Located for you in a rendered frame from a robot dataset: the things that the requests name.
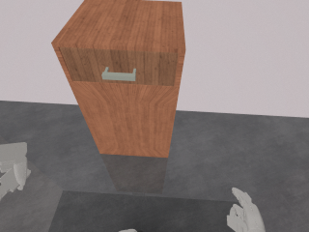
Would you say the handle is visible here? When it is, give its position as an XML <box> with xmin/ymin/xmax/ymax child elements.
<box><xmin>101</xmin><ymin>67</ymin><xmax>136</xmax><ymax>81</ymax></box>

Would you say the cabinet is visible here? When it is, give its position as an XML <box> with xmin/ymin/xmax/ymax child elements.
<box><xmin>51</xmin><ymin>0</ymin><xmax>186</xmax><ymax>158</ymax></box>

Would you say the robot right hand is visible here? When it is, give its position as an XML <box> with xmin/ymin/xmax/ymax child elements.
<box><xmin>227</xmin><ymin>188</ymin><xmax>266</xmax><ymax>232</ymax></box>

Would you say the robot left hand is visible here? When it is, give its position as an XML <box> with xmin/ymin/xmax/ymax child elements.
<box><xmin>0</xmin><ymin>142</ymin><xmax>31</xmax><ymax>201</ymax></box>

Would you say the drawer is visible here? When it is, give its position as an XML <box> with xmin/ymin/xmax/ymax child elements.
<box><xmin>60</xmin><ymin>47</ymin><xmax>179</xmax><ymax>87</ymax></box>

